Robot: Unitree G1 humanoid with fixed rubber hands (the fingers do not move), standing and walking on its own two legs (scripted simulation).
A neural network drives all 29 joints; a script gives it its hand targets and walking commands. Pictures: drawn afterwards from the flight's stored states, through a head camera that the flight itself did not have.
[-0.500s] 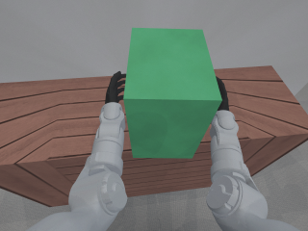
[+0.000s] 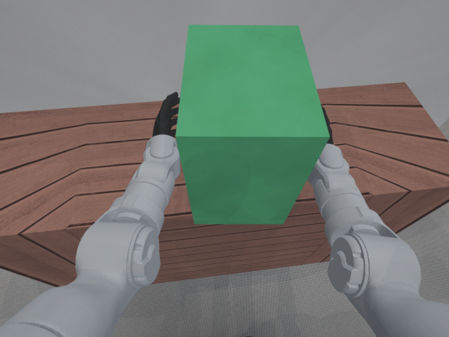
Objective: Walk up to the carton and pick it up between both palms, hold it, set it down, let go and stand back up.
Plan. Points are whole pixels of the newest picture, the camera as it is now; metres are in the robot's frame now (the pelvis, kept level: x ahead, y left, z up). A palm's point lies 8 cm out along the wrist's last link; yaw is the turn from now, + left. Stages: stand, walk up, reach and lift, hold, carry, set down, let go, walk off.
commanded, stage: set down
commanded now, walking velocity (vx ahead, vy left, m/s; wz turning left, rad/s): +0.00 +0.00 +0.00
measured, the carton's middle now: (241, 135) +0.47 -0.02 +0.05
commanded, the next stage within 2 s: none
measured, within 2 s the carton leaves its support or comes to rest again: neither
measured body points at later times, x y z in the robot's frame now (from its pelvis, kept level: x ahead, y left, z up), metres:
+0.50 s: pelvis -0.02 -0.01 -0.01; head +0.07 +0.00 +0.43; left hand +0.48 +0.15 +0.11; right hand +0.48 -0.22 +0.12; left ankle -0.03 +0.11 -0.74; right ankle +0.01 -0.09 -0.74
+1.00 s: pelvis -0.03 -0.02 +0.00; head +0.04 +0.00 +0.44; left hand +0.48 +0.16 +0.19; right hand +0.48 -0.20 +0.19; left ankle -0.03 +0.11 -0.74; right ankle +0.01 -0.09 -0.74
